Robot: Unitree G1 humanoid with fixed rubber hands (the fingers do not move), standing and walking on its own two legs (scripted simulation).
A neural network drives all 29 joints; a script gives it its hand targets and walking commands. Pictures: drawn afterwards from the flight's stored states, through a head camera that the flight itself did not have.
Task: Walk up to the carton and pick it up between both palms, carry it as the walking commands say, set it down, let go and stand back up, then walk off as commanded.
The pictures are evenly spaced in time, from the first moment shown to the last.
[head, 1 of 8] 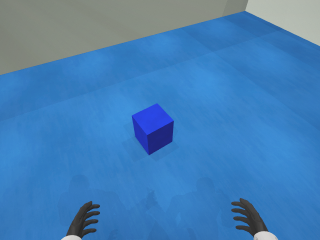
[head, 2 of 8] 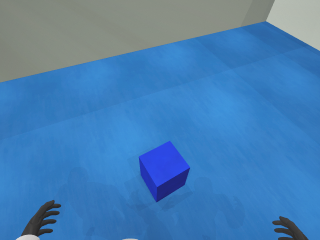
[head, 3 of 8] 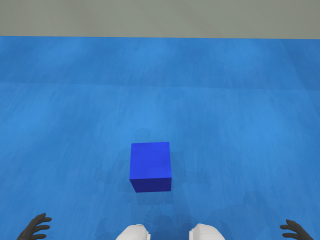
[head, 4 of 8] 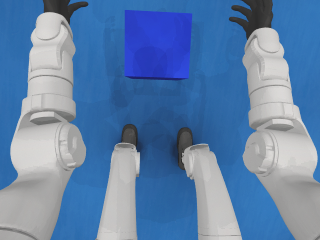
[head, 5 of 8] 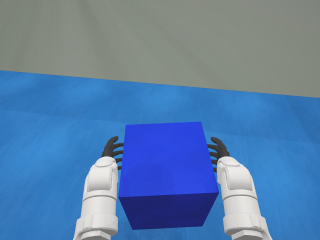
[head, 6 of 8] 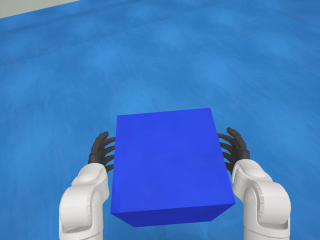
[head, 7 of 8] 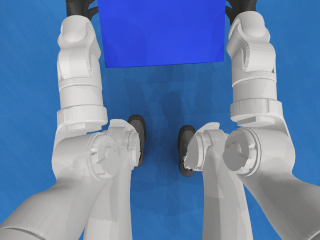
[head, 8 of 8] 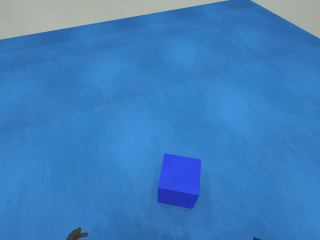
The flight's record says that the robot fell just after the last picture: no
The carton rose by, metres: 0.69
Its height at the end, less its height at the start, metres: +0.00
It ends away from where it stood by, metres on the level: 5.06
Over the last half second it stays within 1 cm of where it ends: yes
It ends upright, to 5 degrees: yes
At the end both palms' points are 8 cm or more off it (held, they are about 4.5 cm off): yes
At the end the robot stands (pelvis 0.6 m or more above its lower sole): yes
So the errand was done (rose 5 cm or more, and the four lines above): yes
